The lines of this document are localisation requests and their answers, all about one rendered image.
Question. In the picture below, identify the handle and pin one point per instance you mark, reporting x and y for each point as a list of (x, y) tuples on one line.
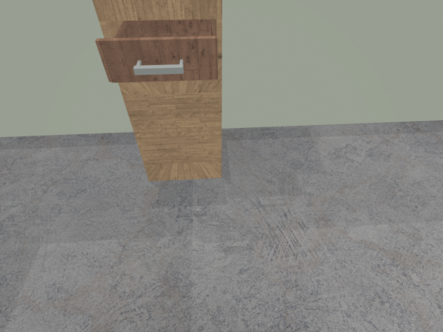
[(158, 69)]

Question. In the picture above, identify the drawer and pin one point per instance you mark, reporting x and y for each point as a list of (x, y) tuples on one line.
[(161, 42)]

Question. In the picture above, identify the cabinet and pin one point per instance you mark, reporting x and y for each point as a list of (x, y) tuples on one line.
[(177, 124)]

